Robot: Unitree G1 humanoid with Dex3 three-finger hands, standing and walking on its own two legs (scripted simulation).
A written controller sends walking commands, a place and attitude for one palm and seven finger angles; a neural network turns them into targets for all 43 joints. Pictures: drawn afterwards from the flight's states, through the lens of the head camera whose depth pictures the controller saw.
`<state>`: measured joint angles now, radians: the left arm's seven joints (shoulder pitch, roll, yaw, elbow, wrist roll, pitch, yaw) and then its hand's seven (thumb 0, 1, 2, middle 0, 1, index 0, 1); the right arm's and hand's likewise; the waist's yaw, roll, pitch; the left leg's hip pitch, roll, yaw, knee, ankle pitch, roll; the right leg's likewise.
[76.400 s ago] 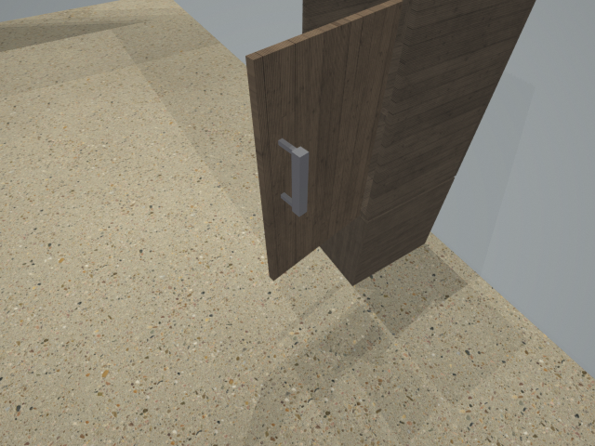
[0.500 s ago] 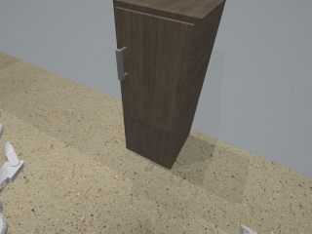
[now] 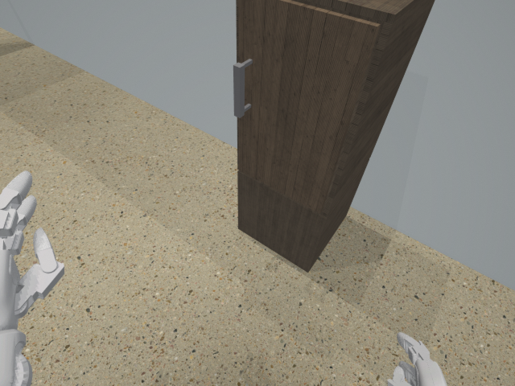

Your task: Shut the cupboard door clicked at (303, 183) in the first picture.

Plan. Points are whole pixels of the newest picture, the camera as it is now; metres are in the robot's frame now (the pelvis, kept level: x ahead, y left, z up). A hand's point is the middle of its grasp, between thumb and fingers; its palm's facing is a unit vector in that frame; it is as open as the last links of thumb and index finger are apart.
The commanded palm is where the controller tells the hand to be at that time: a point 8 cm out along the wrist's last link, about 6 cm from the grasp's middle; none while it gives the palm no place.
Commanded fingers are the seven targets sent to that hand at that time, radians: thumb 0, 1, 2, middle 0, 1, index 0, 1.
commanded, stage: stop stepping back and stand still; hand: left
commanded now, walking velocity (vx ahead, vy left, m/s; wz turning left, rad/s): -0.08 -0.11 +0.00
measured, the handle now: (243, 88) +0.85 +0.12 +0.02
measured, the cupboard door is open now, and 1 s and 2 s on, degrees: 0 0 0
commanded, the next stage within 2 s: let the arm hang, fingers relaxed in 0.34 s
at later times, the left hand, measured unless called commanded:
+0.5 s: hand (59, 281) +0.21 +0.28 +0.10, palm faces +0.30 -0.85 -0.44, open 7.4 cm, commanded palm none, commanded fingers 0.00 0.90 0.90 -0.20 -0.30 -0.20 -0.30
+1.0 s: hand out of the picture -0.12 +0.24 -0.16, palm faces +0.03 -0.97 -0.23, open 7.3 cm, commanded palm none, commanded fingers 0.00 0.90 0.90 -0.20 -0.30 -0.20 -0.30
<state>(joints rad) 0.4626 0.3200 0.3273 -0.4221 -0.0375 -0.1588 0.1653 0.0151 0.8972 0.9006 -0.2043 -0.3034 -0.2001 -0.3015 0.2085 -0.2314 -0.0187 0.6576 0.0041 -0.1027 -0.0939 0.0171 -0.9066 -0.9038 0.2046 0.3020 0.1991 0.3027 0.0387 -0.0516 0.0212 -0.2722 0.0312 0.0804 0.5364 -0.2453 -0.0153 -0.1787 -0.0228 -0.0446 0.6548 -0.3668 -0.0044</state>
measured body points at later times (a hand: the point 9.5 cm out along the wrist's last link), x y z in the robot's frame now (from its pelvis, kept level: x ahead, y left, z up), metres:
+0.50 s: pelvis -0.01 +0.02 +0.00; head -0.01 +0.02 +0.45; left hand +0.19 +0.32 +0.12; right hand +0.14 -0.24 -0.09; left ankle +0.03 +0.14 -0.73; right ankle -0.04 -0.09 -0.73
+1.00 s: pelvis -0.05 +0.05 +0.01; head -0.04 +0.05 +0.46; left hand -0.12 +0.29 -0.14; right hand -0.06 -0.19 -0.15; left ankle +0.03 +0.14 -0.73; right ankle -0.04 -0.09 -0.73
